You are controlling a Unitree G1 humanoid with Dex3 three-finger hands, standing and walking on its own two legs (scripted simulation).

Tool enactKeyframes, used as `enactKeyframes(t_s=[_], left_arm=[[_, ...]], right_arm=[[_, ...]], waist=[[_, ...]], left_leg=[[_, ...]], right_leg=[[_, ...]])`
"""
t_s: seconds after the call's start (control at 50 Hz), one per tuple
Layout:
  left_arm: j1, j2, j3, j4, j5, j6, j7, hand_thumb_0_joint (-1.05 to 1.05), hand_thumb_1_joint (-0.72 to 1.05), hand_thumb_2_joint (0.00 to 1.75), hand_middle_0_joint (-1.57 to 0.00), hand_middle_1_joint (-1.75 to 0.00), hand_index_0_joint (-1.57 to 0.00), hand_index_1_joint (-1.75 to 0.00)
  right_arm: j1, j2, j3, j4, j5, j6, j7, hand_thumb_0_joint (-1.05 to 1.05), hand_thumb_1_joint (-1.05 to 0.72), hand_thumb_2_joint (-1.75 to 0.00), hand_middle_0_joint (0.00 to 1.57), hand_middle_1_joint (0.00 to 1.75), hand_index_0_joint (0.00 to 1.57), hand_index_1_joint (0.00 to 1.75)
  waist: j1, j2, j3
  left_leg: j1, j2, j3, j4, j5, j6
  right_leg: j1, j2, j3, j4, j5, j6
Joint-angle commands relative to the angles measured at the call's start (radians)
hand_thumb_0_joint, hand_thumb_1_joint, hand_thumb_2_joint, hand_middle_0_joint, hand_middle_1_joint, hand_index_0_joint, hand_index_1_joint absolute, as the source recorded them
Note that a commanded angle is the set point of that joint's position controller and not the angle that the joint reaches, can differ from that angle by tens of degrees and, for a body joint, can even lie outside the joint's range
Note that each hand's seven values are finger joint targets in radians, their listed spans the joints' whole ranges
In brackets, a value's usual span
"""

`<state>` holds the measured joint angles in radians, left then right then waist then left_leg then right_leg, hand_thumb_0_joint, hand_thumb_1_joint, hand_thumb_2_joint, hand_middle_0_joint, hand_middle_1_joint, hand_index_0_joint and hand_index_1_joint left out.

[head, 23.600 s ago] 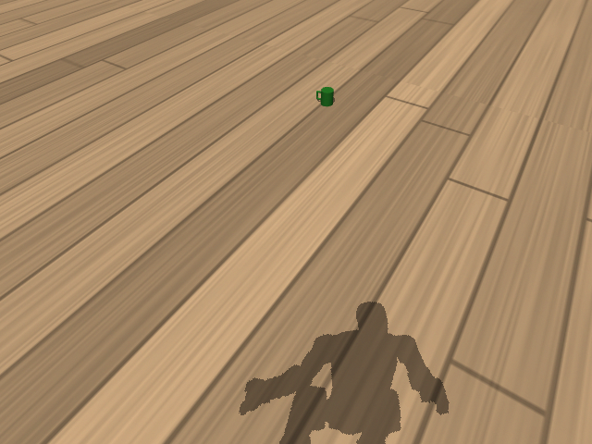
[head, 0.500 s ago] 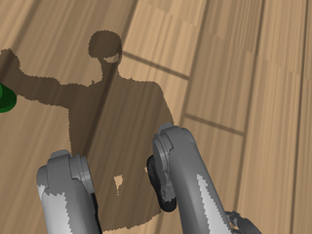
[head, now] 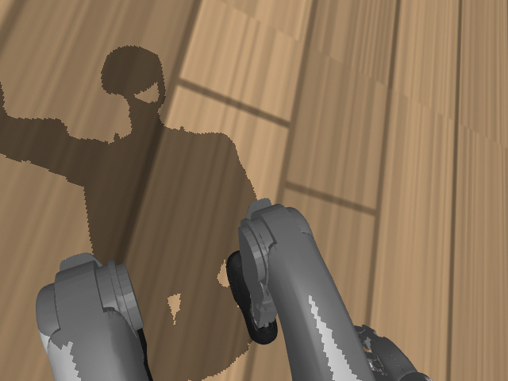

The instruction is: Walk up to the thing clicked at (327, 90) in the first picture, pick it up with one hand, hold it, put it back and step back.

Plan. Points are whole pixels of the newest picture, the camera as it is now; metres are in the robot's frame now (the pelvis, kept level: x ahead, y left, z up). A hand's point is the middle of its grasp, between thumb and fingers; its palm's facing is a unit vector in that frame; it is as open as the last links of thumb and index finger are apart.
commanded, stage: rest palm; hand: left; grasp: from above
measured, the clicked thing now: out of the picture +0.49 +0.37 -0.28
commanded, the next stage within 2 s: close in 1.12 s
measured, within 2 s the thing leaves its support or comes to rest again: neither
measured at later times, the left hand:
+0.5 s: hand out of the picture +0.49 +0.34 -0.22, palm faces -0.45 -0.12 -0.88, open 13.0 cm
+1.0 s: hand out of the picture +0.48 +0.35 -0.23, palm faces -0.45 -0.12 -0.89, open 12.8 cm
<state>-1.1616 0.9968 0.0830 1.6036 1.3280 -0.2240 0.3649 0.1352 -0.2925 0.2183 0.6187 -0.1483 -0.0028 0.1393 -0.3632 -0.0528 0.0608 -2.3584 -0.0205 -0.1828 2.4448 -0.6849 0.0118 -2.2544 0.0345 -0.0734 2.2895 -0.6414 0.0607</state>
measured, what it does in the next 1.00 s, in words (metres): stands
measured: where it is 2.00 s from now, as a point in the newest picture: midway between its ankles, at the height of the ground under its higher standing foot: (199, 341)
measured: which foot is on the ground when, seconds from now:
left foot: down 0.00-1.00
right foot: down 0.00-1.00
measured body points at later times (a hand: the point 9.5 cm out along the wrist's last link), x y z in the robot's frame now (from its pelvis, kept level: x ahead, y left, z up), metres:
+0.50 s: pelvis +0.00 +0.00 -0.01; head +0.28 +0.11 +0.32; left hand +0.51 +0.35 -0.17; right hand +0.04 -0.27 -0.07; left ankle +0.07 +0.12 -0.29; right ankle +0.12 -0.14 -0.29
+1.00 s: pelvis +0.00 +0.00 -0.01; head +0.28 +0.12 +0.31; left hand +0.50 +0.35 -0.18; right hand +0.04 -0.26 -0.07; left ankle +0.07 +0.12 -0.29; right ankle +0.12 -0.14 -0.29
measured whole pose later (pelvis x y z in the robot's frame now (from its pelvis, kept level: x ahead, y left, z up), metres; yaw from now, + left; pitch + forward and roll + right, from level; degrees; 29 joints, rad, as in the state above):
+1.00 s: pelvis +0.00 +0.00 -0.01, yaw -3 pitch +30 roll -15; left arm -1.13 1.15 0.12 1.65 1.32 -0.26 0.44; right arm 0.12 -0.34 0.30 0.60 -0.20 -0.11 0.16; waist -0.39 -0.12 0.15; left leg -2.35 -0.01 -0.25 2.52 -0.71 0.00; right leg -2.24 0.06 -0.13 2.32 -0.63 0.07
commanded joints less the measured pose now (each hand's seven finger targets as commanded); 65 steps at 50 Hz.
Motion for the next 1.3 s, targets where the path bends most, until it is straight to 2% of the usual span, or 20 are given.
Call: enactKeyframes(t_s=[0.0,0.1,0.16,0.18,0.2,0.3,0.36,0.38,0.4,0.5,0.6,0.7,0.84,0.9,0.92,1.02,1.16,1.2,1.24,1.28], left_arm=[[-0.284,0.318,0.064,-0.165,-0.021,-0.004,0.058,0.0,-0.49,0.94,-0.07,-1.06,-0.09,-1.04],[-0.26,0.349,0.08,-0.157,-0.022,-0.029,0.077,0.0,-0.49,1.02,-0.1,-1.05,-0.1,-1.05],[-0.246,0.354,0.066,-0.154,-0.015,-0.038,0.071,0.0,-0.47,1.09,-0.12,-1.07,-0.12,-1.08],[-0.252,0.362,0.072,-0.159,-0.017,-0.039,0.07,0.0,-0.45,1.08,-0.13,-1.08,-0.13,-1.08],[-0.233,0.364,0.076,-0.145,-0.024,-0.04,0.073,0.0,-0.42,1.09,-0.14,-1.08,-0.14,-1.08],[-0.222,0.347,0.048,-0.146,-0.024,-0.047,0.061,0.0,-0.42,1.09,-0.14,-1.1,-0.14,-1.09],[-0.201,0.354,0.055,-0.129,-0.035,-0.054,0.072,0.0,-0.41,1.1,-0.15,-1.1,-0.15,-1.1],[-0.212,0.348,0.053,-0.125,-0.032,-0.055,0.071,0.0,-0.42,1.12,-0.14,-1.13,-0.14,-1.12],[-0.208,0.35,0.05,-0.125,-0.029,-0.058,0.074,0.0,-0.41,1.12,-0.14,-1.12,-0.14,-1.12],[-0.216,0.359,0.052,-0.107,-0.014,-0.067,0.097,0.0,-0.4,1.12,-0.14,-1.14,-0.15,-1.13],[-0.235,0.37,0.045,-0.108,0.004,-0.066,0.122,0.0,-0.41,1.13,-0.12,-1.18,-0.13,-1.17],[-0.25,0.383,0.045,-0.103,-0.003,-0.052,0.14,0.0,-0.43,1.15,-0.12,-1.18,-0.12,-1.17],[-0.228,0.365,0.037,-0.086,-0.019,-0.034,0.128,0.0,-0.44,1.16,-0.11,-1.19,-0.11,-1.19],[-0.221,0.38,0.04,-0.088,-0.024,-0.038,0.122,0.0,-0.43,1.15,-0.11,-1.2,-0.12,-1.19],[-0.207,0.413,0.069,-0.08,-0.023,-0.037,0.122,0.0,-0.44,1.17,-0.11,-1.21,-0.11,-1.2],[-0.198,0.412,0.055,-0.099,-0.035,-0.053,0.12,0.0,-0.43,1.19,-0.12,-1.22,-0.12,-1.21],[-0.196,0.419,0.055,-0.107,-0.025,-0.068,0.129,0.0,-0.42,1.18,-0.12,-1.22,-0.12,-1.22],[-0.178,0.425,0.065,-0.069,-0.02,-0.069,0.135,0.0,-0.41,1.19,-0.12,-1.24,-0.13,-1.23],[-0.205,0.422,0.053,-0.089,-0.019,-0.074,0.141,0.0,-0.36,1.04,-0.11,-1.22,-0.14,-1.18],[-0.212,0.427,0.053,-0.094,-0.014,-0.072,0.143,0.0,-0.36,1.02,-0.1,-1.22,-0.14,-1.17]], right_arm=[[0.225,-0.316,-0.088,-0.002,-0.006,-0.011,-0.011,0.0,-0.9,-0.9,0.2,0.3,0.2,0.3],[0.23,-0.329,-0.07,0.005,-0.017,-0.024,-0.011,0.0,-0.9,-0.9,0.2,0.3,0.2,0.3],[0.233,-0.324,-0.06,0.016,-0.022,-0.033,-0.009,0.0,-0.9,-0.9,0.2,0.3,0.2,0.3],[0.247,-0.333,-0.062,0.018,-0.025,-0.036,-0.007,0.0,-0.9,-0.9,0.2,0.3,0.2,0.3],[0.243,-0.335,-0.057,0.017,-0.03,-0.036,-0.008,0.0,-0.9,-0.9,0.2,0.3,0.2,0.3],[0.245,-0.34,-0.049,0.02,-0.031,-0.046,-0.003,0.0,-0.9,-0.9,0.2,0.3,0.2,0.3],[0.241,-0.354,-0.048,0.021,-0.033,-0.046,-0.002,0.0,-0.9,-0.9,0.2,0.3,0.2,0.3],[0.243,-0.356,-0.046,0.022,-0.034,-0.05,-0.001,0.0,-0.9,-0.9,0.2,0.3,0.2,0.3],[0.236,-0.349,-0.041,0.024,-0.035,-0.05,0.002,0.0,-0.9,-0.9,0.2,0.3,0.2,0.3],[0.219,-0.369,-0.043,0.011,-0.041,-0.058,0.004,0.0,-0.9,-0.9,0.2,0.3,0.2,0.3],[0.202,-0.363,-0.033,0.004,-0.046,-0.07,0.007,0.0,-0.9,-0.9,0.2,0.3,0.2,0.3],[0.181,-0.364,-0.029,0.004,-0.048,-0.088,0.009,0.0,-0.9,-0.9,0.2,0.3,0.2,0.3],[0.191,-0.372,-0.028,0.004,-0.047,-0.102,0.012,0.0,-0.9,-0.9,0.2,0.3,0.2,0.3],[0.186,-0.381,-0.025,-0.003,-0.046,-0.105,0.011,0.0,-0.9,-0.9,0.2,0.3,0.2,0.3],[0.192,-0.382,-0.025,-0.001,-0.047,-0.106,0.012,0.0,-0.91,-0.9,0.2,0.3,0.2,0.3],[0.173,-0.377,-0.008,-0.012,-0.051,-0.101,0.012,0.0,-0.9,-0.9,0.2,0.3,0.2,0.3],[0.183,-0.384,-0.007,-0.007,-0.055,-0.097,0.014,0.0,-0.9,-0.9,0.2,0.3,0.2,0.3],[0.177,-0.392,-0.008,-0.012,-0.057,-0.099,0.014,0.0,-0.9,-0.9,0.2,0.3,0.2,0.3],[0.173,-0.388,0.0,-0.006,-0.059,-0.098,0.014,0.0,-0.9,-0.9,0.2,0.3,0.2,0.3],[0.175,-0.396,-0.001,-0.009,-0.061,-0.102,0.014,0.0,-0.9,-0.9,0.2,0.3,0.2,0.3]], waist=[[-0.025,0.479,-0.701],[-0.029,0.498,-0.66],[-0.032,0.51,-0.651],[-0.041,0.488,-0.641],[-0.033,0.475,-0.645],[-0.049,0.481,-0.626],[-0.045,0.458,-0.605],[-0.056,0.463,-0.586],[-0.048,0.471,-0.596],[-0.059,0.49,-0.55],[-0.06,0.521,-0.569],[-0.061,0.52,-0.567],[-0.073,0.5,-0.553],[-0.071,0.491,-0.546],[-0.065,0.489,-0.542],[-0.057,0.48,-0.573],[-0.065,0.524,-0.568],[-0.069,0.504,-0.538],[-0.07,0.507,-0.532],[-0.074,0.502,-0.521]], left_leg=[[0.602,0.02,0.073,-0.249,0.266,0.003],[0.586,0.023,0.072,-0.244,0.227,0.0],[0.567,0.025,0.081,-0.228,0.208,0.006],[0.557,0.026,0.078,-0.221,0.216,0.007],[0.551,0.026,0.076,-0.223,0.214,0.007],[0.572,0.033,0.057,-0.221,0.24,0.006],[0.564,0.034,0.052,-0.214,0.254,0.003],[0.564,0.035,0.049,-0.214,0.257,0.001],[0.579,0.038,0.049,-0.214,0.258,0.003],[0.579,0.04,0.034,-0.22,0.244,-0.01],[0.601,0.043,0.033,-0.221,0.226,-0.007],[0.572,0.044,0.036,-0.219,0.181,-0.004],[0.587,0.047,0.025,-0.21,0.226,-0.008],[0.575,0.047,0.023,-0.206,0.229,-0.009],[0.567,0.048,0.028,-0.196,0.227,-0.006],[0.558,0.049,0.027,-0.2,0.228,-0.004],[0.625,0.058,0.01,-0.197,0.292,-0.013],[0.582,0.054,0.014,-0.19,0.257,-0.011],[0.565,0.054,0.016,-0.195,0.238,-0.01],[0.562,0.054,0.013,-0.196,0.229,-0.011]], right_leg=[[0.336,0.013,-0.12,-0.159,0.269,-0.086],[0.329,0.02,-0.133,-0.167,0.232,-0.09],[0.35,0.028,-0.131,-0.173,0.222,-0.087],[0.356,0.027,-0.136,-0.176,0.227,-0.086],[0.367,0.028,-0.141,-0.177,0.226,-0.085],[0.358,0.033,-0.15,-0.169,0.243,-0.083],[0.356,0.032,-0.158,-0.166,0.254,-0.084],[0.344,0.032,-0.162,-0.164,0.253,-0.087],[0.352,0.036,-0.158,-0.165,0.255,-0.083],[0.301,0.032,-0.172,-0.154,0.235,-0.091],[0.311,0.035,-0.172,-0.147,0.232,-0.085],[0.316,0.041,-0.174,-0.153,0.212,-0.083],[0.309,0.038,-0.176,-0.146,0.24,-0.081],[0.315,0.038,-0.178,-0.146,0.237,-0.083],[0.325,0.041,-0.175,-0.148,0.235,-0.083],[0.374,0.045,-0.179,-0.155,0.242,-0.081],[0.342,0.044,-0.187,-0.137,0.27,-0.079],[0.339,0.046,-0.19,-0.141,0.248,-0.083],[0.348,0.046,-0.192,-0.147,0.244,-0.081],[0.33,0.045,-0.194,-0.142,0.236,-0.083]])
